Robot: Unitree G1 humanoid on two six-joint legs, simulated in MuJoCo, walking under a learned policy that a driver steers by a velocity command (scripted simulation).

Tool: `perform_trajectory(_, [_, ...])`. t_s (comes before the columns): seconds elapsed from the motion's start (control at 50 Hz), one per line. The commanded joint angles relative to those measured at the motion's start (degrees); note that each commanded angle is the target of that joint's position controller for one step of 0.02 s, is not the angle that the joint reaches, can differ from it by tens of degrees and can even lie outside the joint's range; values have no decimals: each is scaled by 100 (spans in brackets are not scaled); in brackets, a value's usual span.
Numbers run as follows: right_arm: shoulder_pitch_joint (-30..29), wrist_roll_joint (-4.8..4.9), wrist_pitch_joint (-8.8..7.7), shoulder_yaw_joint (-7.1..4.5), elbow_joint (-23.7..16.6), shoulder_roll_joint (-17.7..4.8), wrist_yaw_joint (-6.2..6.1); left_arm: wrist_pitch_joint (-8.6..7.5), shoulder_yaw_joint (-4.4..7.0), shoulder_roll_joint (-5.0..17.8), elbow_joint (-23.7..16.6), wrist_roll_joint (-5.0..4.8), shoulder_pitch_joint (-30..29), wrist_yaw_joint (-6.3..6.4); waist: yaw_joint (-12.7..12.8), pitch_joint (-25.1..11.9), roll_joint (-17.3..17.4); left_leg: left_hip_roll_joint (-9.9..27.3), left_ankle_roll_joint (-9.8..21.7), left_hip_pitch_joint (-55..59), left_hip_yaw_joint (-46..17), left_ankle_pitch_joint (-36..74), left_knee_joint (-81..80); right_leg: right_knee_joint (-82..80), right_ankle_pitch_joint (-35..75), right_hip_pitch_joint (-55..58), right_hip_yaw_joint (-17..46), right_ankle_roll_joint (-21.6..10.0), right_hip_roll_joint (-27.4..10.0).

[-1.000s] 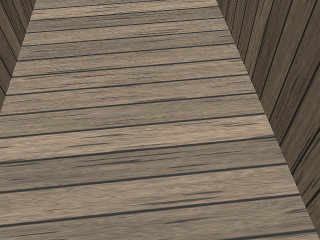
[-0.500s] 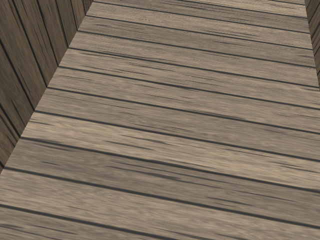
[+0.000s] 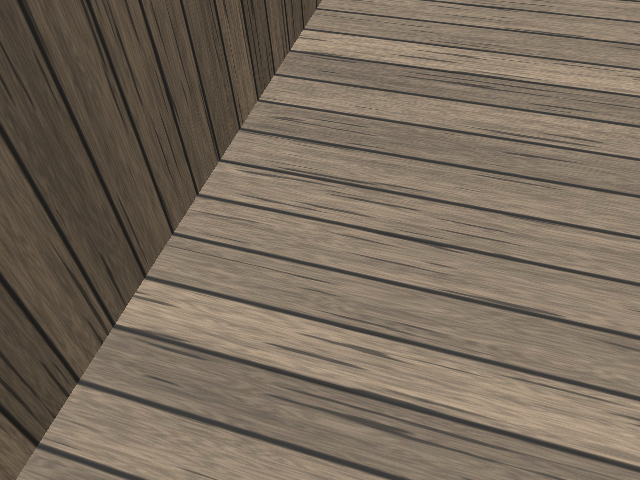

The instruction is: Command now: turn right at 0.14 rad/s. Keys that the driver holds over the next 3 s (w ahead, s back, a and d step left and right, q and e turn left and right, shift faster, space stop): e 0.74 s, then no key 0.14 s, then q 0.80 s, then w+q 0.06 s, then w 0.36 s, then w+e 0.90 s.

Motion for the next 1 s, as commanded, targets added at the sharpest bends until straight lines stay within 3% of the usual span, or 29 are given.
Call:
perform_trajectory(0.02, [220, 38, -34, -160, -49, -650, -93, -48, 294, 1193, -142, -50, 49, -28, -72, -364, -1143, 62, -130, -123, 270, 105, -109, -132, 3838, 683, 1342, -675, -1184])
perform_trajectory(0.14, [-27, 114, -37, -170, 2, -550, -197, 97, 481, 1286, -23, -17, 252, -49, 44, -366, -1109, 46, -152, -686, 316, -639, 414, -146, 3204, 739, 2208, -982, -1317])
perform_trajectory(0.2, [269, 111, -89, -147, 109, -502, -187, 195, 568, 1278, -155, -28, -332, -75, -246, -498, -1016, 59, 43, 124, 351, 48, -490, -31, 2661, 97, 2077, -691, -1009])
perform_trajectory(0.22, [463, 78, -112, -174, 172, -606, -210, 221, 565, 1205, -222, -43, -499, -95, -334, -511, -850, 210, 141, 676, 225, 451, -981, 131, 2140, -434, 1951, -462, -814])
perform_trajectory(0.24, [600, 6, -134, -241, 154, -940, -249, 245, 509, 991, -313, -82, -524, -105, -332, -463, -218, 916, 352, 1161, -475, 486, -1610, 659, 1078, -1153, 1632, -169, -443])
perform_trajectory(0.26, [307, -15, -125, -335, 27, -1478, -253, 253, 422, 610, -421, -128, -301, -89, -107, -299, 1009, 2246, 886, 1283, -1785, 1657, -2076, 1657, -1114, -2067, 508, 92, 514])
perform_trajectory(0.28, [192, -31, -117, -330, -9, -1409, -201, 301, 536, 1044, -337, 45, -226, -9, -129, -260, 936, 2834, 1507, 547, -1828, 2847, -1782, 3012, -2257, -1787, 124, 125, 325])
perform_trajectory(0.3, [-45, -5, -138, -224, -118, -974, -171, 367, 619, 1210, -177, 63, -61, -17, 66, -117, 301, 2602, 1510, 340, -1441, 3051, -1746, 3654, -2018, -1697, 268, 78, 195])
perform_trajectory(0.32, [-348, -1, -146, -163, -199, -773, -169, 423, 637, 1140, -55, 79, 90, -48, 223, 50, 116, 2199, 1295, 188, -868, 3035, -1651, 4017, -1638, -1679, 253, 99, 146])
perform_trajectory(0.34, [-468, -39, -140, -115, -291, -694, -177, 476, 657, 1150, -26, 107, 158, -131, 275, 33, 241, 1866, 1071, 392, -429, 2884, -1602, 4083, -1364, -1821, 165, 154, 123])
perform_trajectory(0.36, [-362, -44, -158, -115, -281, -756, -195, 509, 643, 1087, -58, 108, 96, -220, 201, 53, 518, 1734, 1010, 607, -208, 3114, -1534, 3995, -1246, -1969, 108, 244, 106])
perform_trajectory(0.38, [-249, -44, -165, -127, -290, -801, -192, 526, 635, 1056, -56, 94, 17, -261, 111, 42, 581, 1622, 979, 762, -31, 3315, -1439, 3915, -1180, -2018, 12, 339, 117])
perform_trajectory(0.44, [222, -32, -177, -167, -204, -930, -178, 552, 593, 981, -243, 52, -360, -330, -167, -62, 546, 1871, 1150, 1264, -10, 3526, -1309, 3399, -1221, -2118, -131, 480, 35])
perform_trajectory(0.5, [304, -59, -186, -213, -218, -1042, -126, 579, 553, 920, -399, 33, -560, -381, -255, -87, 596, 2039, 1205, 1265, 116, 3465, -1225, 2799, -1315, -1829, -283, 428, -77])
perform_trajectory(0.62, [116, -75, -167, -326, -300, -1232, 12, 558, 533, 898, -619, -44, -541, -415, -192, -212, 767, 2169, 1015, 816, 459, 3436, -776, 1513, -1265, -782, -702, 124, -45])
perform_trajectory(0.66, [14, -15, -130, -360, -299, -1239, 26, 475, 543, 884, -566, 7, -222, -375, 80, -296, 472, 2035, 630, 390, 790, 2745, -108, 244, -255, 24, -711, -21, 37])
perform_trajectory(0.68, [232, -28, -118, -344, -266, -1105, 45, 385, 622, 1177, -519, 89, 16, -304, 178, -429, -349, 1734, 264, -271, 1161, 1697, 882, -521, 271, 747, 149, -160, -371])
perform_trajectory(0.7, [288, -98, -72, -192, -605, -508, 73, 295, 782, 2033, -707, 76, 25, -253, -33, -450, -1938, 784, -225, -1980, 1563, -1648, 2333, -691, 2347, 1405, 2658, -762, -2217])
perform_trajectory(0.72, [-208, -85, 25, -199, -714, -713, -50, 293, 876, 2164, -537, -16, 596, -265, 473, -609, -1359, 500, -202, -1884, 615, -1892, 3052, -556, 3136, 851, 2728, -1562, -2475])
perform_trajectory(0.74, [-190, -47, 59, -221, -702, -789, -66, 315, 803, 1841, -484, -35, 425, -207, 200, -212, -955, 677, -215, -2039, 412, -1483, 3302, -567, 2585, 666, 2290, -1578, -2149])
perform_trajectory(0.76, [-162, 1, 18, -236, -593, -826, -27, 355, 706, 1506, -588, -31, -99, -168, 35, 138, -735, 778, -227, -1967, 325, -891, 3171, -685, 2152, 305, 1747, -1319, -1735])
perform_trajectory(0.78, [-58, -54, -23, -253, -529, -883, 16, 376, 648, 1289, -706, -32, -436, -134, -102, 100, -762, 779, -237, -1929, 341, -557, 3023, -668, 2029, 390, 1480, -1090, -1405])
perform_trajectory(0.8, [85, -153, -51, -271, -447, -924, 44, 380, 599, 1129, -729, -26, -535, -94, -111, -22, -883, 728, -246, -1815, 394, -322, 3049, -602, 2642, 459, 1227, -1033, -1231])
perform_trajectory(0.86, [301, -128, -68, -252, -368, -780, 102, 325, 573, 1140, -601, -24, -227, -93, -85, -445, -680, 616, -306, -1519, 435, -125, 2949, -564, 2971, 671, 1019, -981, -1181])
perform_trajectory(0.9, [262, -100, -47, -224, -335, -700, 98, 311, 535, 1093, -517, 12, -159, -57, -25, -357, -721, 642, -340, -1538, 434, -64, 2573, -708, 2375, 706, 1035, -974, -1198])
perform_trajectory(0.96, [237, -84, 8, -150, -205, -533, 102, 247, 358, 785, -358, 93, -144, 9, 57, -231, -769, 700, -330, -1073, 377, -38, 1635, -999, 1397, 496, 959, -912, -1219])
perform_trajectory(1.0, [188, -57, 13, -121, -133, -495, 92, 199, 320, 855, -233, 130, -143, 43, 101, -95, -778, 619, -263, -670, 364, -88, 1074, -1072, 911, 284, 894, -863, -1241])
Next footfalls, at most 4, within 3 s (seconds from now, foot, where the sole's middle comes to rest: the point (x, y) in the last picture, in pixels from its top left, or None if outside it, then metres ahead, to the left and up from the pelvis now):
0.24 left None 0.00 0.11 -0.78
0.68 right None -0.06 -0.09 -0.78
1.24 left None -0.01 0.08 -0.78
1.74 right None -0.02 -0.12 -0.78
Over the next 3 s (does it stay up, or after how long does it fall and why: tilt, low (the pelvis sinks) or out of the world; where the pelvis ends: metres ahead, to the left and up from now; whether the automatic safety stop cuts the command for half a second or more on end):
stays up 0.46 -0.03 -0.01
